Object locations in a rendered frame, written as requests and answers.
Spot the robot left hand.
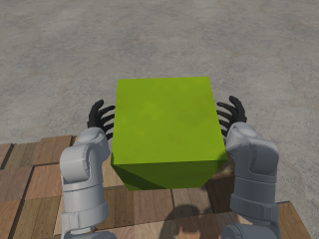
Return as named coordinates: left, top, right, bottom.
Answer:
left=87, top=100, right=116, bottom=140

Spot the right robot forearm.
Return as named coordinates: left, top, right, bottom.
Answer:
left=225, top=121, right=281, bottom=239

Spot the robot right hand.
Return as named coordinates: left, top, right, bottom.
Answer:
left=216, top=96, right=247, bottom=137

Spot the carton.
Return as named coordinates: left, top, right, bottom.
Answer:
left=111, top=77, right=228, bottom=191

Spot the right robot upper arm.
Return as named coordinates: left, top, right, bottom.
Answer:
left=220, top=223, right=277, bottom=239

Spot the left robot forearm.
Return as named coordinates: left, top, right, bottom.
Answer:
left=59, top=126, right=111, bottom=239

